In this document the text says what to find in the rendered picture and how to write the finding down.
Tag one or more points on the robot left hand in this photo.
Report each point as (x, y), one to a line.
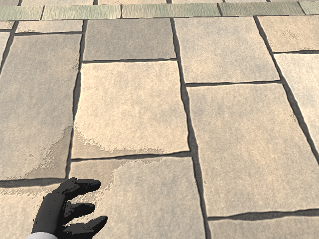
(56, 211)

